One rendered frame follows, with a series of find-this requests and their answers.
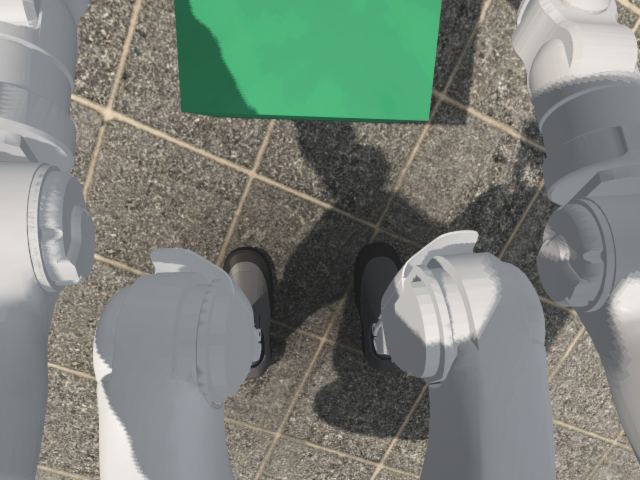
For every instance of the robot left shin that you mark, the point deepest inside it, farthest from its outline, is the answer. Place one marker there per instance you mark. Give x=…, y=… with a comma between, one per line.
x=171, y=260

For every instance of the robot right upper arm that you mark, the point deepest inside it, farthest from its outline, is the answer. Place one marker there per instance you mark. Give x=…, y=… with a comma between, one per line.
x=590, y=260

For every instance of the right robot forearm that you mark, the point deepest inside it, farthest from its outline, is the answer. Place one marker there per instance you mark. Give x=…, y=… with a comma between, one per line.
x=584, y=83

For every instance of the left robot forearm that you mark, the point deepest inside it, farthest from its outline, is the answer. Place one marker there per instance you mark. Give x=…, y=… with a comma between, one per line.
x=38, y=54

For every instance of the robot left upper arm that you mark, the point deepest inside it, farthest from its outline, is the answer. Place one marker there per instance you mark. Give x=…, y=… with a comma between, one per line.
x=47, y=241

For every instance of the carton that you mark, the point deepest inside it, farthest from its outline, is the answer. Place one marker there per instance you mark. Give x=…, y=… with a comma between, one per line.
x=322, y=60

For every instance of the left robot thigh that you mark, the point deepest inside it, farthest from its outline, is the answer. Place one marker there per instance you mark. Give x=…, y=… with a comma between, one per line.
x=180, y=344

